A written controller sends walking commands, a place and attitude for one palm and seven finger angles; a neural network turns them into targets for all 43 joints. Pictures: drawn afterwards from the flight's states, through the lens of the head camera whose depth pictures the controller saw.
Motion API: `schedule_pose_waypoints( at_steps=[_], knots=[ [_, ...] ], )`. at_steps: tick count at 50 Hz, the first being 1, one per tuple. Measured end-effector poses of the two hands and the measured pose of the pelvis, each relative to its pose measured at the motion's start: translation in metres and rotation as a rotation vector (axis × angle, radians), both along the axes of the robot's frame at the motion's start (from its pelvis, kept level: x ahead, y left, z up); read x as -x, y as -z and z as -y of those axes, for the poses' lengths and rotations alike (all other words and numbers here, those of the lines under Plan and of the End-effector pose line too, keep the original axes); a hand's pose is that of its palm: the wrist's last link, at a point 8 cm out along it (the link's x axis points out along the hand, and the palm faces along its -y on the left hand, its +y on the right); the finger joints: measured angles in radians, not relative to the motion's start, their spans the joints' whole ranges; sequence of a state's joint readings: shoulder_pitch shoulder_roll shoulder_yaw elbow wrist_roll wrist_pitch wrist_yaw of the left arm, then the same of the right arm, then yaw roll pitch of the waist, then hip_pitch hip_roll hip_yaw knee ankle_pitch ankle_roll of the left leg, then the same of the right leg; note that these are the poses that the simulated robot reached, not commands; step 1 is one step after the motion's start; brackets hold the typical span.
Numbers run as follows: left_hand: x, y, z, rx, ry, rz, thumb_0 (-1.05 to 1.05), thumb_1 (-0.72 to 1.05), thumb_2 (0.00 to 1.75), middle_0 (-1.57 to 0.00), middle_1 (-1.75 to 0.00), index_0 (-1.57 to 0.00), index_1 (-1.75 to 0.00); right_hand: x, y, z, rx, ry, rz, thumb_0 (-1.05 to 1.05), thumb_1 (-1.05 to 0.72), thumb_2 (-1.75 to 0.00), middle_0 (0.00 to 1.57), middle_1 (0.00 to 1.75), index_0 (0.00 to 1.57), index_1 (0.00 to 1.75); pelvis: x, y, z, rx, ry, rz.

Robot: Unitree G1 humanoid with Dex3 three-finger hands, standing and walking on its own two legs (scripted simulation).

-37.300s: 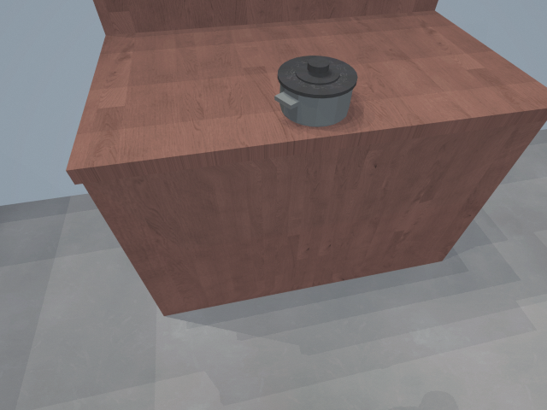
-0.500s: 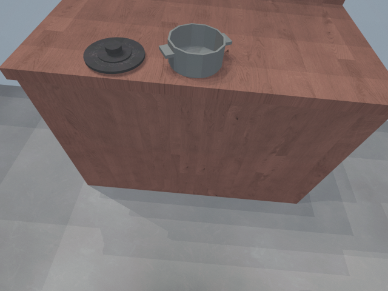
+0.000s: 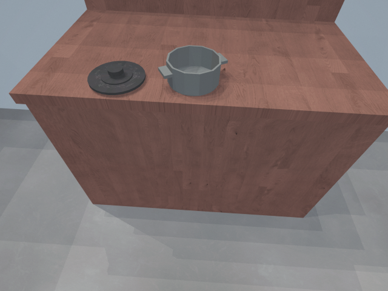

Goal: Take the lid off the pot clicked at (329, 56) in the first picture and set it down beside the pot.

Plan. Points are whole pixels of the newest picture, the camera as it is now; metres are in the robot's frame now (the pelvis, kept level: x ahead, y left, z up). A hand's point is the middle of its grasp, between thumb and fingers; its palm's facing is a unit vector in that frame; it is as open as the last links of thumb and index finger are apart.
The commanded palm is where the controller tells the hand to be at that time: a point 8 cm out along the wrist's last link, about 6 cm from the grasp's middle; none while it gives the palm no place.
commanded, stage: let the arm hang, fingers relaxed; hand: left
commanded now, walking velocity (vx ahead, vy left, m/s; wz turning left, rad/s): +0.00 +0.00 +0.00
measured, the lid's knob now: (115, 70) +0.71 +0.28 +0.06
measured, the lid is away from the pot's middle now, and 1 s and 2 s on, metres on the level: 0.25 0.25 0.25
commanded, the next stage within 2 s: look to check the result in 1.04 s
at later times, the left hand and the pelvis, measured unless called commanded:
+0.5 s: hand out of the picture +0.00 +0.17 -0.18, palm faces +0.04 -0.98 -0.19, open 7.3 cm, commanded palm none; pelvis -0.01 +0.00 +0.00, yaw +0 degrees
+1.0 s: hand out of the picture -0.01 +0.16 -0.18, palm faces +0.04 -0.98 -0.19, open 7.3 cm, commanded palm none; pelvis -0.01 -0.01 +0.00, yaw +0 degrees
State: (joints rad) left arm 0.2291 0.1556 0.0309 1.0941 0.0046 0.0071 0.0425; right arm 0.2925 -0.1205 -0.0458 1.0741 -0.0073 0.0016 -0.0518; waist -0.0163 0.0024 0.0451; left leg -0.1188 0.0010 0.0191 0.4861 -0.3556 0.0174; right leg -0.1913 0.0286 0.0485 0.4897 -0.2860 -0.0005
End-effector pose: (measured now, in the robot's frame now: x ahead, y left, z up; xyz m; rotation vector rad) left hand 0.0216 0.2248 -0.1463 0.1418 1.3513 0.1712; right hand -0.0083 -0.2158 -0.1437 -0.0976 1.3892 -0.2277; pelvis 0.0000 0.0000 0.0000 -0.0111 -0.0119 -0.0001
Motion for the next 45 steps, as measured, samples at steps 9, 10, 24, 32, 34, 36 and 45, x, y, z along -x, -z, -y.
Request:
schedule_pose_waypoints(
  at_steps=[9,10,24,32,34,36,45],
  knots=[
    [0.011,0.001,0.004,0.006,-0.005,-0.021,0.01,0.93,0.9,-0.2,-0.3,-0.2,-0.3,0.007,0.0,0.0,-0.004,0.002,-0.012,0.01,-0.91,-0.89,0.2,0.3,0.2,0.3,0.002,-0.001,0.002,0.001,0.001,0.001],
    [0.012,0.0,0.004,0.006,-0.005,-0.023,0.01,0.93,0.9,-0.2,-0.3,-0.2,-0.3,0.008,0.0,-0.001,-0.006,0.002,-0.015,0.01,-0.91,-0.89,0.2,0.3,0.2,0.3,0.002,-0.001,0.002,0.001,0.001,0.001],
    [0.024,-0.001,0.007,0.007,-0.008,-0.042,0.01,0.93,0.9,-0.2,-0.3,-0.2,-0.3,0.026,0.001,-0.007,-0.026,0.013,-0.049,0.01,-0.91,-0.89,0.2,0.3,0.2,0.3,0.008,-0.001,0.003,0.0,0.001,0.001],
    [0.029,-0.001,0.008,0.008,-0.011,-0.051,0.01,0.93,0.9,-0.2,-0.3,-0.2,-0.3,0.031,0.001,-0.007,-0.029,0.012,-0.057,0.01,-0.91,-0.89,0.2,0.3,0.2,0.3,0.01,-0.002,0.004,-0.001,0.0,-0.002],
    [0.031,-0.001,0.009,0.009,-0.013,-0.053,0.01,0.93,0.9,-0.2,-0.3,-0.2,-0.3,0.032,0.001,-0.007,-0.029,0.012,-0.058,0.01,-0.91,-0.89,0.2,0.3,0.2,0.3,0.01,-0.002,0.004,-0.002,0.0,-0.002],
    [0.032,-0.001,0.01,0.009,-0.014,-0.054,0.01,0.93,0.9,-0.2,-0.3,-0.2,-0.3,0.032,0.001,-0.007,-0.028,0.013,-0.056,0.01,-0.91,-0.89,0.2,0.3,0.2,0.3,0.011,-0.002,0.004,-0.002,0.001,-0.002],
    [0.037,0.0,0.013,0.013,-0.013,-0.06,0.01,0.93,0.9,-0.2,-0.3,-0.2,-0.3,0.03,0.001,-0.006,-0.028,0.013,-0.046,0.01,-0.91,-0.89,0.2,0.3,0.2,0.3,0.013,-0.002,0.005,-0.002,0.003,-0.001]
  ],
)
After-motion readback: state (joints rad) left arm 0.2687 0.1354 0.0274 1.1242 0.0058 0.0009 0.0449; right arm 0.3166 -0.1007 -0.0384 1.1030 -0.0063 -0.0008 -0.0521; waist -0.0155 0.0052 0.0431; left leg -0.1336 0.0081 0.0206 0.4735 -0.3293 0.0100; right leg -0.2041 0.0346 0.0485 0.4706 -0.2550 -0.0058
